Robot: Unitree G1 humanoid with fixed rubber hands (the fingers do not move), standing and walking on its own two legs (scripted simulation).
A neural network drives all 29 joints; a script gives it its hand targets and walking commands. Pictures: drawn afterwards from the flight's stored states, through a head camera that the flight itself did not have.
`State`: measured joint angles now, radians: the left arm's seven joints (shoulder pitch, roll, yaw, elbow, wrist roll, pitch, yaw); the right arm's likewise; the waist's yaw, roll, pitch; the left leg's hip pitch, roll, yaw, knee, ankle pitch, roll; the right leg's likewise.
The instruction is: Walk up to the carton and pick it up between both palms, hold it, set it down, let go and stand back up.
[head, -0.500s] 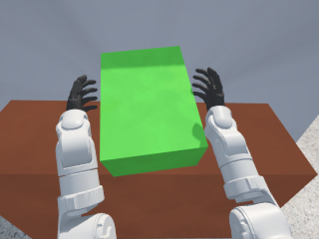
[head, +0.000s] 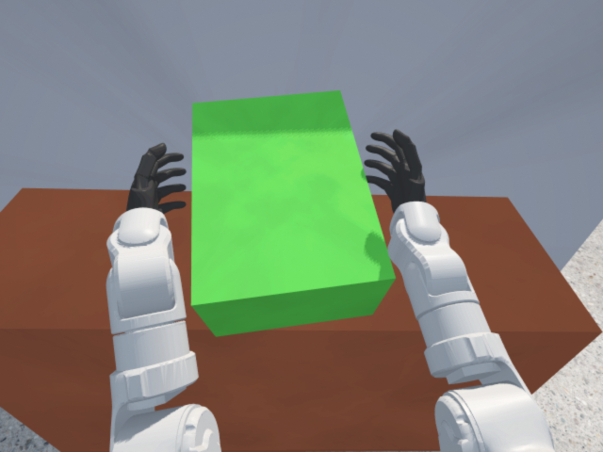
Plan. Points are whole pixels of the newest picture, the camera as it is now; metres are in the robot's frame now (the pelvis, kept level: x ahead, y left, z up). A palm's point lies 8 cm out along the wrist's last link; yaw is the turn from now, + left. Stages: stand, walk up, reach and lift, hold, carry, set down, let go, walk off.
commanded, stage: hold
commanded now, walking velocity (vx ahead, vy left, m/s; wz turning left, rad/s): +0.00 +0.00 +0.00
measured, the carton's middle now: (281, 207) +0.43 +0.00 +0.13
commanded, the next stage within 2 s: none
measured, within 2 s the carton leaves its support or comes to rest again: neither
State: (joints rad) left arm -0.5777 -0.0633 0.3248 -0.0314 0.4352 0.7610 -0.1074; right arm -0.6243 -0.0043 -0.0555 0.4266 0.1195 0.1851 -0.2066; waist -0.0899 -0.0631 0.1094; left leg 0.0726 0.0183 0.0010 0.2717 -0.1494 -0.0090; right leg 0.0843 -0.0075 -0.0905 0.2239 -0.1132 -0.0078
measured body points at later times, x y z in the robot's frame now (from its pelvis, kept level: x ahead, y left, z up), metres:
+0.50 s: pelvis +0.00 +0.00 +0.00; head -0.04 +0.02 +0.45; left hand +0.37 +0.16 +0.20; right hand +0.37 -0.16 +0.20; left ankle +0.02 +0.12 -0.75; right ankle +0.02 -0.11 -0.75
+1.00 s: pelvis +0.00 +0.00 +0.00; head -0.04 +0.02 +0.45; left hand +0.37 +0.16 +0.20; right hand +0.37 -0.16 +0.19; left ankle +0.02 +0.12 -0.75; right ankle +0.02 -0.11 -0.75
